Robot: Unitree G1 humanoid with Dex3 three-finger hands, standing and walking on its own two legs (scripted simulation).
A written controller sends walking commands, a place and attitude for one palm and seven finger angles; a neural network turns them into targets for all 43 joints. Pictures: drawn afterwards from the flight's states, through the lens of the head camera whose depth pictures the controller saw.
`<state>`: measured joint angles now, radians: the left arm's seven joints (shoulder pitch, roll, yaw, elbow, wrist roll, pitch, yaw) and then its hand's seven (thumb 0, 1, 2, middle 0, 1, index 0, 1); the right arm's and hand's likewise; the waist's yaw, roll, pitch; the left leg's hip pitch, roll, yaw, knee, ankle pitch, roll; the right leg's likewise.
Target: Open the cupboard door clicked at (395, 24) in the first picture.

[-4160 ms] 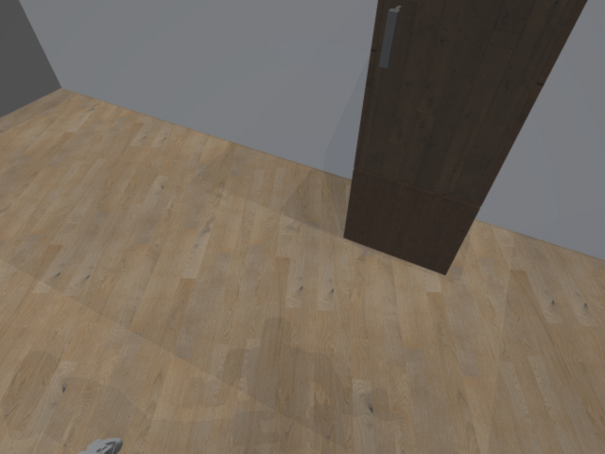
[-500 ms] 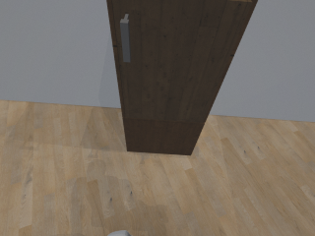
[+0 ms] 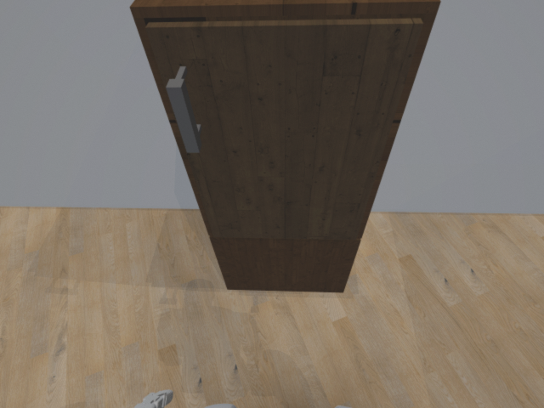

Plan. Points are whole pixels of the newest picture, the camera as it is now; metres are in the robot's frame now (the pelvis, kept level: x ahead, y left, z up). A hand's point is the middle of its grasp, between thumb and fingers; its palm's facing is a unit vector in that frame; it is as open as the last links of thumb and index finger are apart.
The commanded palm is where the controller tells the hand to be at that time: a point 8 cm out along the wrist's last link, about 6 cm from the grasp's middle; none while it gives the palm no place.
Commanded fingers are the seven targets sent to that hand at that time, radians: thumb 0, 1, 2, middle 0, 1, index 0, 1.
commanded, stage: come to a stop and stand still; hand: left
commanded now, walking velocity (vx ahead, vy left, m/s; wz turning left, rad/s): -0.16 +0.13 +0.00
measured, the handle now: (188, 110) +0.56 +0.17 +0.12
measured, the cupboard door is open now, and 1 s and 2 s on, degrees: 0 0 0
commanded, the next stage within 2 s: look again from close up in 1.28 s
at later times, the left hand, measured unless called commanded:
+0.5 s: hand out of the picture -0.07 +0.28 -0.17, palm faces +0.07 -0.98 -0.20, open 7.4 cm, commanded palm none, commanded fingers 0.00 0.90 0.90 -0.20 -0.30 -0.20 -0.30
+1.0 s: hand out of the picture -0.11 +0.22 -0.17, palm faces +0.02 -0.99 -0.15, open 7.4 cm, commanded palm none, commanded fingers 0.00 0.90 0.90 -0.20 -0.30 -0.20 -0.30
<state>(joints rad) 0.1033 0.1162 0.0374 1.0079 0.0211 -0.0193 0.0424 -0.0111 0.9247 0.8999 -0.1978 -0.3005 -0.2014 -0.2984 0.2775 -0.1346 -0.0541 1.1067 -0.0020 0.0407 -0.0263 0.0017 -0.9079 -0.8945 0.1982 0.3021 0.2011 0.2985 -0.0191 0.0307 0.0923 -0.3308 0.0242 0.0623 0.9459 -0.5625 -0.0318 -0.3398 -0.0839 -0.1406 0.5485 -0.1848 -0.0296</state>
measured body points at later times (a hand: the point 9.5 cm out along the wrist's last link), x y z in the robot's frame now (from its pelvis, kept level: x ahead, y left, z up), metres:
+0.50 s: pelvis -0.06 +0.09 +0.01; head -0.04 +0.12 +0.46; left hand -0.07 +0.33 -0.16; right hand -0.02 -0.15 -0.13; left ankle -0.04 +0.15 -0.73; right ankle -0.10 -0.06 -0.68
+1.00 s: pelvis -0.09 +0.07 +0.01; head -0.10 +0.07 +0.46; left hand -0.11 +0.27 -0.15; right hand -0.14 -0.13 -0.15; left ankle -0.04 +0.15 -0.73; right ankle -0.12 -0.04 -0.73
